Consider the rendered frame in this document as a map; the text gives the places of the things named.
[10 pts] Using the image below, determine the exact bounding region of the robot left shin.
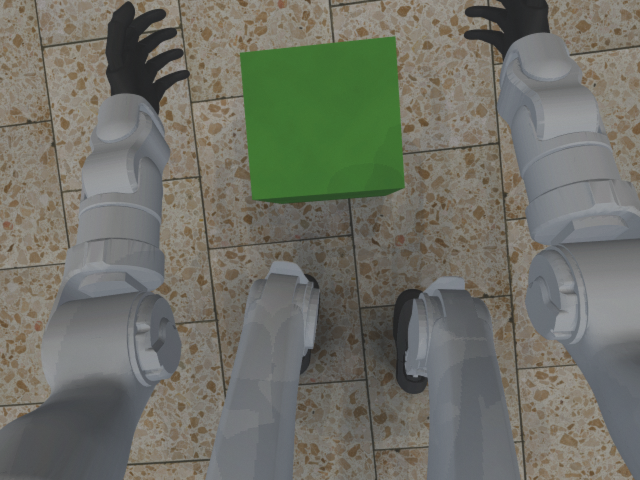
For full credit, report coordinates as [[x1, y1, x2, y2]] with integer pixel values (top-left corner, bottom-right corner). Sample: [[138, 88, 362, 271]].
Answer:
[[244, 261, 309, 357]]

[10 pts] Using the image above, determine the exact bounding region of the carton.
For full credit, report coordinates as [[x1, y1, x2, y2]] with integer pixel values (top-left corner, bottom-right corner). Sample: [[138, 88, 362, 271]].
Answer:
[[240, 36, 405, 204]]

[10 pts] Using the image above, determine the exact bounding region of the robot right foot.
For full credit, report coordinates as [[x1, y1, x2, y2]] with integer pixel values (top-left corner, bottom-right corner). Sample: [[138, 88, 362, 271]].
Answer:
[[393, 289, 428, 394]]

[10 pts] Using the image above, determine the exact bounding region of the right robot upper arm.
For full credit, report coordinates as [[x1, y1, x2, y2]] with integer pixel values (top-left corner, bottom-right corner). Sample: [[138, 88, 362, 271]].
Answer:
[[525, 238, 640, 480]]

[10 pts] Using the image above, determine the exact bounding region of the robot right hand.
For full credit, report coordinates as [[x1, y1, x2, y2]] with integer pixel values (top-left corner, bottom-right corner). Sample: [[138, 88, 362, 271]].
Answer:
[[464, 0, 550, 61]]

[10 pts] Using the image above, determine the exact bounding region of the left robot upper arm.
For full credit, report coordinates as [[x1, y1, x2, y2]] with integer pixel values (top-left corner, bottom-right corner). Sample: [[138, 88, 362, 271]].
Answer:
[[0, 291, 182, 480]]

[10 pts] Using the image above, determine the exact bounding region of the robot right forearm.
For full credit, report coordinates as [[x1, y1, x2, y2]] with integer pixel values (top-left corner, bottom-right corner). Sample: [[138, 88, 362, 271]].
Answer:
[[497, 33, 640, 246]]

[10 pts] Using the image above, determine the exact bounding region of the robot left forearm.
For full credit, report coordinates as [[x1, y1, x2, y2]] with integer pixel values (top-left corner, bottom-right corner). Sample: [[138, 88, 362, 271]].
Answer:
[[41, 93, 170, 386]]

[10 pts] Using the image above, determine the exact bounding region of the robot left hand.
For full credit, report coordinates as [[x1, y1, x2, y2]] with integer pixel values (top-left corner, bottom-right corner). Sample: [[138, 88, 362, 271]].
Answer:
[[105, 1, 190, 115]]

